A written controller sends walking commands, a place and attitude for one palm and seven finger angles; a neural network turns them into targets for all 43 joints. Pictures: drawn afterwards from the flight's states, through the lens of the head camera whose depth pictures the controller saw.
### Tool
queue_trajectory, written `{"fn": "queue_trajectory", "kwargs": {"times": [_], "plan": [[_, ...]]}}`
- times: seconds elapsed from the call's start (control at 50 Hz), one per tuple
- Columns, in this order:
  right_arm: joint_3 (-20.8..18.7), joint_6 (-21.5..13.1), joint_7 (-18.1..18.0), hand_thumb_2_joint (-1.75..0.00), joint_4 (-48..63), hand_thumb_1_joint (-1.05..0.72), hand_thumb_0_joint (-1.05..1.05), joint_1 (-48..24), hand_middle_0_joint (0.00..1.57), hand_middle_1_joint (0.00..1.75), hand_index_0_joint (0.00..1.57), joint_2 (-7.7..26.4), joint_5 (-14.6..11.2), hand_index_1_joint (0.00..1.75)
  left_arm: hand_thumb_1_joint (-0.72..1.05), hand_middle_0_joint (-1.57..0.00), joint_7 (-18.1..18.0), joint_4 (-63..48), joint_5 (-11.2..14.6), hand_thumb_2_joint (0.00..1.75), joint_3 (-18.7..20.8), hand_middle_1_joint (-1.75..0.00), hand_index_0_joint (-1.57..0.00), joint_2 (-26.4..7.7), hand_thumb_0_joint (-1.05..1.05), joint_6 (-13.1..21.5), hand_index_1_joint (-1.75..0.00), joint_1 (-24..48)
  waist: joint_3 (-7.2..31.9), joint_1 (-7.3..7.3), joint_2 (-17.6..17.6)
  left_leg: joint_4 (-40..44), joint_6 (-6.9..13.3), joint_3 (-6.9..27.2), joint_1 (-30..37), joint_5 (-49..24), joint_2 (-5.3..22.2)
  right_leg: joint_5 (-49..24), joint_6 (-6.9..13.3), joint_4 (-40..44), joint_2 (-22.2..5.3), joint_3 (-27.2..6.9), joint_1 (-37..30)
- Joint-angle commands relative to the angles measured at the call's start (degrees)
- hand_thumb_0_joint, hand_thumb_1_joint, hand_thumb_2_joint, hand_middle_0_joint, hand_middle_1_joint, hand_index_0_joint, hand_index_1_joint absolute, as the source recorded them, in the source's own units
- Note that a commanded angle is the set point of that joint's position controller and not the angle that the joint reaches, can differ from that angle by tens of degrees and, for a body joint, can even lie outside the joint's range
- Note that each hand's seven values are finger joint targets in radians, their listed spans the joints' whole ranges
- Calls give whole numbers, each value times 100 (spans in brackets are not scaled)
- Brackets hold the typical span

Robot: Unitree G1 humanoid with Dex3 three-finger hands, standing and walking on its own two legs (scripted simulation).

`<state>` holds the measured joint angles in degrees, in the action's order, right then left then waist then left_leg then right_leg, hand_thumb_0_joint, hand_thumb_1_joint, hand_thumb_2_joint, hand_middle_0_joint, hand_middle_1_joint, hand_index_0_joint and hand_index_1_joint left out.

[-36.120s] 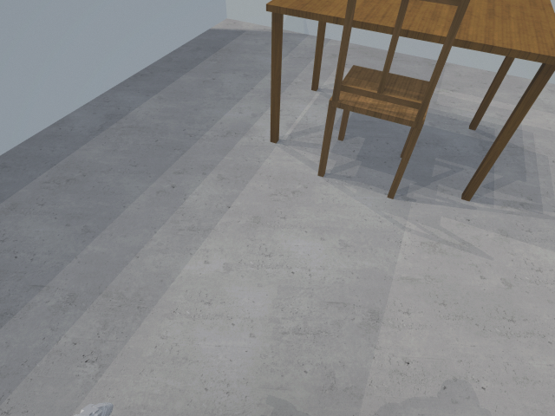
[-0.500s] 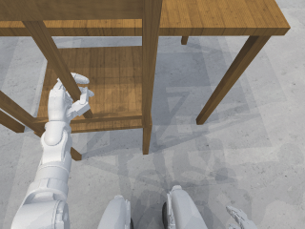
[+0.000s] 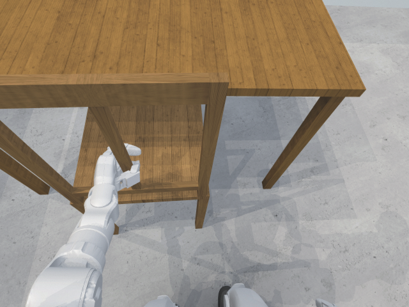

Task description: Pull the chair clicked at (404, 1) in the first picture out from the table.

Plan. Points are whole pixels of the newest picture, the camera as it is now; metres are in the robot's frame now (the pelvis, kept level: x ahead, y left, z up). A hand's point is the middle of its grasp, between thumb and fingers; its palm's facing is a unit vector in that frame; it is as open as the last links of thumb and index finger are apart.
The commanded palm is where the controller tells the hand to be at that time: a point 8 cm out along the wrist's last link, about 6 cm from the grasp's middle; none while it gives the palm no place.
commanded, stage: step backward, pulling the chair out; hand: left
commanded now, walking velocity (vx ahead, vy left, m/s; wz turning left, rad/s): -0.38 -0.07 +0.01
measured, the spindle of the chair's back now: (122, 156) +0.42 +0.17 -0.03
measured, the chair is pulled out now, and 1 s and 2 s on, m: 0.03 0.21 0.33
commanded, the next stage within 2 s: none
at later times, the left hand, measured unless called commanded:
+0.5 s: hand (155, 212) +0.30 +0.10 -0.06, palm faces +0.02 -0.99 -0.16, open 5.2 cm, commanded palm +0.30 +0.15 -0.06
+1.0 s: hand (149, 255) +0.22 +0.10 -0.06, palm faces -0.02 -0.97 -0.23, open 5.5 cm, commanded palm +0.23 +0.15 -0.06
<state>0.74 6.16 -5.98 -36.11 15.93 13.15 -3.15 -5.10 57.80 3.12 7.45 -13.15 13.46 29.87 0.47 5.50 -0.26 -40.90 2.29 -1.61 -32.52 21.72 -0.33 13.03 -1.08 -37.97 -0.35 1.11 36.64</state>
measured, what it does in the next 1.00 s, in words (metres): shifts its weight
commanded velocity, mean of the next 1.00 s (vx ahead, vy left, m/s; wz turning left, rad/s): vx -0.38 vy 0.00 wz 0.06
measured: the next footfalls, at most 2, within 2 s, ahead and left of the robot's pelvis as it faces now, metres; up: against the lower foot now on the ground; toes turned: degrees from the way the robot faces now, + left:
left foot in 1.16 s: -0.10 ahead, +0.13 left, +0.00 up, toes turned +0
right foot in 1.30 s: -0.04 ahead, -0.13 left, +0.00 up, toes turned -2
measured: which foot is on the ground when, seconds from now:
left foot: down 0.00-0.98, up 1.00-1.00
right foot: down 0.00-1.00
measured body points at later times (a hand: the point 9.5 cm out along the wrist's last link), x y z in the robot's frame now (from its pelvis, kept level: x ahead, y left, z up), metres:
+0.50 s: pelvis -0.07 -0.02 +0.00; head +0.02 -0.04 +0.45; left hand +0.30 +0.15 -0.05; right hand +0.00 -0.29 -0.13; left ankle -0.03 +0.09 -0.72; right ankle +0.03 -0.14 -0.72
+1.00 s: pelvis -0.11 -0.02 -0.01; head -0.07 -0.05 +0.44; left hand +0.22 +0.15 -0.04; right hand -0.02 -0.26 -0.15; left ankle -0.03 +0.09 -0.71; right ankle +0.03 -0.14 -0.72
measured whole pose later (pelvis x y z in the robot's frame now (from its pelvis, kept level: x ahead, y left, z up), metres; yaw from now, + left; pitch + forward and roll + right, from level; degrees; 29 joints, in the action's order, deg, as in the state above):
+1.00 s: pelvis -0.11 -0.02 -0.01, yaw -2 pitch +0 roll +3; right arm 2.3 -1.4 -7.7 -42.0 13.0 12.2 -3.5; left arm -5.9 59.6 2.6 0.5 -9.1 13.0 22.7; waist -5.4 2.5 0.4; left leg -44.1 0.8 -5.6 -27.7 23.6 -1.5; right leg 7.7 1.1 -39.2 -2.7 -1.1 32.8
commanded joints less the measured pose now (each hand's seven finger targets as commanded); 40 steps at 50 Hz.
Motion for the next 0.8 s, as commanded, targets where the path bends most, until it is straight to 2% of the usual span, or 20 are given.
{"fn": "queue_trajectory", "kwargs": {"times": [0.0,0.04,0.14,0.18,0.24,0.26,0.34,0.36,0.38,0.46,0.52,0.54,0.56,0.58,0.62,0.68,0.72,0.74,0.76,0.78], "plan": [[-406,-146,0,-90,171,-90,0,633,20,30,20,849,61,30,90,-50,-18,-949,-393,90,-179,-145,-50,-1004,0,272,-145,1581,2650,-113,1531,446,-404,731,2493,-5427,1059,-1526,156,63,-222,-294,-1026],[-413,-165,22,-90,185,-90,0,539,20,30,20,856,78,30,90,-50,4,-1002,-386,90,-217,-145,-50,-971,0,310,-145,1481,2542,-139,1567,585,-427,735,2387,-5194,1107,-1476,180,108,-215,-308,-1148],[-440,-178,10,-90,166,-90,0,483,20,30,20,872,81,30,90,-50,17,-1165,-378,90,-99,-145,-50,-1112,0,374,-145,1194,2631,-159,1102,600,-471,621,2384,-5188,1121,-2421,224,239,-316,-427,-1531],[-444,-187,-16,-90,159,-90,0,452,20,30,20,880,61,30,90,-50,18,-1175,-363,90,-94,-145,-50,-1147,0,367,-145,1154,2670,-157,935,635,-449,576,2209,-4750,1086,-2841,252,272,-394,-503,-1714],[-432,-256,-70,-90,94,-90,0,388,20,30,20,864,19,30,90,-50,10,-1159,-328,90,-168,-145,-50,-1147,0,396,-145,1281,2713,-141,665,710,-364,424,1895,-3546,973,-3133,275,376,-547,-628,-1905],[-436,-274,-101,-90,81,-90,0,370,20,30,20,905,2,30,90,-50,-12,-1102,-316,90,-107,-145,-50,-1259,0,380,-145,1253,2676,-145,653,747,-340,430,1785,-3255,921,-3133,285,404,-574,-667,-1941],[-371,-384,-124,-90,1,-90,0,274,20,30,20,896,-54,30,90,-50,-90,-972,-262,90,-211,-145,-50,-1263,0,390,-145,1404,2486,-150,535,799,-271,325,1407,-1793,687,-2348,304,626,-749,-813,-1953],[-374,-400,-138,-90,-26,-90,0,265,20,30,20,943,-65,30,90,-50,-120,-894,-261,90,-159,-145,-50,-1367,0,376,-145,1412,2420,-144,556,809,-258,330,1365,-1545,630,-2143,321,705,-783,-851,-1916],[-349,-426,-133,-90,-33,-90,0,242,20,30,20,905,-74,30,90,-50,-130,-903,-250,90,-236,-145,-50,-1297,0,384,-145,1438,2384,-145,503,833,-246,312,1321,-1277,586,-1862,303,764,-828,-853,-1911],[-344,-563,-125,-90,-69,-90,0,209,20,30,20,943,-101,30,90,-50,-189,-782,-223,90,-274,-145,-50,-1347,0,401,-145,1567,2071,-139,-20,677,-200,243,1380,-184,274,-400,360,1526,-1095,-1194,-1614],[-305,-679,-90,-90,-85,-90,0,175,20,30,20,918,-137,30,90,-50,-206,-781,-197,90,-482,-145,-50,-1129,0,399,-145,1647,1905,-145,-184,676,-165,222,1563,307,169,545,365,1986,-1243,-1247,-1441],[-295,-725,-93,-90,-93,-90,0,163,20,30,20,919,-141,30,90,-50,-210,-777,-202,90,-529,-145,-50,-1061,0,403,-145,1645,1846,-152,-237,750,-148,243,1632,298,192,721,343,2027,-1199,-1171,-1377],[-304,-759,-118,-90,-130,-90,0,158,20,30,20,966,-127,30,90,-50,-224,-826,-217,90,-468,-145,-50,-1137,0,420,-145,1662,1870,-166,-173,906,-129,292,1710,203,238,695,307,1977,-1099,-1058,-1375],[-268,-796,-134,-90,-118,-90,0,146,20,30,20,953,-146,30,90,-50,-219,-832,-215,90,-559,-145,-50,-1022,0,432,-145,1641,1828,-169,-95,1062,-98,368,1706,154,323,657,250,1815,-977,-892,-1350],[-199,-876,-177,-90,-52,-90,0,28,20,30,20,945,-151,30,90,-50,-197,-948,-213,90,-726,-145,-50,-833,0,464,-145,1685,1803,-226,317,1446,-46,530,1532,118,555,624,145,1330,-677,-604,-1401],[-155,-933,-238,-90,55,-90,0,-114,20,30,20,979,-186,30,90,-50,-226,-1086,-189,90,-815,-145,-50,-760,0,448,-145,1683,1635,-312,798,1952,74,758,1170,675,944,914,122,550,-372,-351,-1490],[-119,-968,-263,-90,108,-90,0,-211,20,30,20,927,-175,30,90,-50,-211,-1233,-161,90,-914,-145,-50,-573,0,425,-145,1720,1550,-365,820,2153,166,961,981,960,1176,888,161,46,-259,-340,-1559],[-126,-973,-285,-90,81,-90,0,-226,20,30,20,916,-149,30,90,-50,-211,-1267,-167,90,-916,-145,-50,-551,0,419,-145,1727,1576,-381,839,2070,194,967,1044,573,1232,639,182,-111,-247,-371,-1586],[-152,-967,-318,-90,35,-90,0,-199,20,30,20,922,-122,30,90,-50,-225,-1247,-169,90,-790,-145,-50,-694,0,413,-145,1651,1641,-377,641,1916,198,905,1206,24,1233,333,169,-93,-250,-388,-1601],[-166,-969,-317,-90,-8,-90,0,-150,20,30,20,922,-97,30,90,-50,-212,-1230,-179,90,-806,-145,-50,-678,0,402,-145,1595,1695,-356,578,1751,182,800,1306,-474,1219,-1,165,-100,-280,-425,-1698]]}}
